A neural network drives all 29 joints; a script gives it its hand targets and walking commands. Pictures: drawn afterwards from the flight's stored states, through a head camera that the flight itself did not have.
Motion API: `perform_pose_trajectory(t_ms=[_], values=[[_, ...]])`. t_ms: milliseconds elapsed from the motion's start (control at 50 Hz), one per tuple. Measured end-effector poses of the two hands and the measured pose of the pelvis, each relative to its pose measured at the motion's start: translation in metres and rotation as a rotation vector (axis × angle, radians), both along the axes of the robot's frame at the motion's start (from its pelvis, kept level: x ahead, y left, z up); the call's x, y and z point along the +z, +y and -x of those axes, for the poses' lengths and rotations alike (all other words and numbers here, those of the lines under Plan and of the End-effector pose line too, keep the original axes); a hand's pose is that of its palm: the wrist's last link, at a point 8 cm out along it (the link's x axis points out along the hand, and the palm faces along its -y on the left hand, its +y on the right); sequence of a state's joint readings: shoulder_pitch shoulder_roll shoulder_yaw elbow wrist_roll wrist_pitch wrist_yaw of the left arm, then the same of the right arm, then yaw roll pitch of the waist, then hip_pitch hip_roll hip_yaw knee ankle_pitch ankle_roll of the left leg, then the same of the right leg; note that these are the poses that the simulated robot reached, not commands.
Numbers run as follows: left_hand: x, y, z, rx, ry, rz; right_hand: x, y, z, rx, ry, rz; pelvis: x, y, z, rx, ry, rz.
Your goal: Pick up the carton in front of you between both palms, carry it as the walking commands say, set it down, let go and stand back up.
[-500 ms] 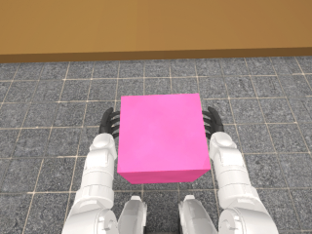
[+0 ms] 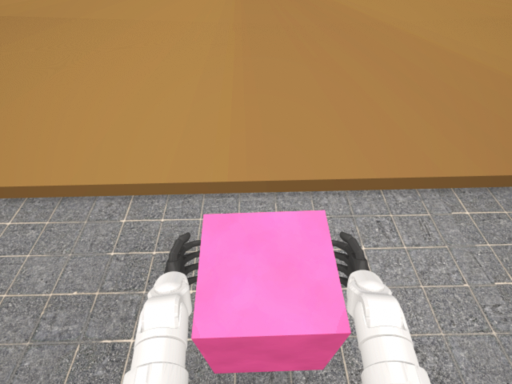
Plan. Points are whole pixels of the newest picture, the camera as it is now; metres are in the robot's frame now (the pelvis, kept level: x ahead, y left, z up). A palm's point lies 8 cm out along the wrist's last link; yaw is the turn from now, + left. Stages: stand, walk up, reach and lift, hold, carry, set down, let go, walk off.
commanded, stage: reach and lift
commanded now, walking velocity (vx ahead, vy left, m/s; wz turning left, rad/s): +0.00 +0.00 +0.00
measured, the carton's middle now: (266, 296) +0.30 +0.00 -0.06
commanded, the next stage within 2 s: hold in 1.06 s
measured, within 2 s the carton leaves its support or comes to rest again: neither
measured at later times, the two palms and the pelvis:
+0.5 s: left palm (172, 272) +0.29 +0.15 +0.04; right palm (362, 272) +0.29 -0.15 +0.04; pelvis -0.02 +0.00 +0.01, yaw +0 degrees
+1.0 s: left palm (172, 267) +0.29 +0.15 +0.05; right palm (363, 266) +0.29 -0.15 +0.05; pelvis +0.01 +0.00 +0.02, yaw +0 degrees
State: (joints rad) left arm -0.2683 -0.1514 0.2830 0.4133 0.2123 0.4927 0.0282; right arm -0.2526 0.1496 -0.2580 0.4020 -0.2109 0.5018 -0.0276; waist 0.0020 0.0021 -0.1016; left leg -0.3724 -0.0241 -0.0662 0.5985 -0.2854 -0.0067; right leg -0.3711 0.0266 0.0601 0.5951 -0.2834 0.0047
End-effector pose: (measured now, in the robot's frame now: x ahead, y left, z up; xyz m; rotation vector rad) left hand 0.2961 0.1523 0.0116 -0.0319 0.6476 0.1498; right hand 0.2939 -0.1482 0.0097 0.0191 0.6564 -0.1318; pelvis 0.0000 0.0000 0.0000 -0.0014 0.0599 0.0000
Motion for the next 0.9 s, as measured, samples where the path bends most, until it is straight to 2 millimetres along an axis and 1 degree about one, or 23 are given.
perform_pose_trajectory(t_ms=[60, 120, 260, 400, 500, 720, 900], values=[[0.014, -0.001, 0.003, -0.010, -0.005, -0.012, 0.014, -0.001, 0.003, 0.006, -0.005, 0.008, 0.005, 0.000, 0.000, 0.000, -0.052, 0.000], [0.022, -0.001, 0.006, -0.019, 0.003, -0.020, 0.023, -0.001, 0.006, 0.011, 0.004, 0.015, 0.008, 0.000, 0.003, 0.000, -0.093, 0.001], [0.023, -0.001, 0.011, -0.022, 0.032, -0.020, 0.023, -0.001, 0.013, 0.010, 0.032, 0.013, 0.009, 0.001, 0.013, -0.002, -0.137, 0.000], [0.026, 0.000, 0.010, -0.018, 0.018, -0.017, 0.026, 0.000, 0.011, 0.008, 0.019, 0.009, 0.009, 0.002, 0.018, -0.002, -0.145, 0.000], [0.029, 0.001, 0.007, -0.018, 0.012, -0.015, 0.030, 0.000, 0.008, 0.007, 0.013, 0.008, 0.010, 0.002, 0.016, -0.002, -0.146, 0.000], [0.035, -0.001, 0.002, -0.036, 0.015, -0.039, 0.035, -0.001, 0.003, 0.024, 0.016, 0.032, 0.014, 0.001, 0.003, -0.002, -0.149, 0.000], [0.038, -0.001, 0.001, -0.042, 0.019, -0.050, 0.038, -0.001, 0.002, 0.034, 0.020, 0.042, 0.016, 0.001, -0.004, 0.000, -0.154, -0.001]])
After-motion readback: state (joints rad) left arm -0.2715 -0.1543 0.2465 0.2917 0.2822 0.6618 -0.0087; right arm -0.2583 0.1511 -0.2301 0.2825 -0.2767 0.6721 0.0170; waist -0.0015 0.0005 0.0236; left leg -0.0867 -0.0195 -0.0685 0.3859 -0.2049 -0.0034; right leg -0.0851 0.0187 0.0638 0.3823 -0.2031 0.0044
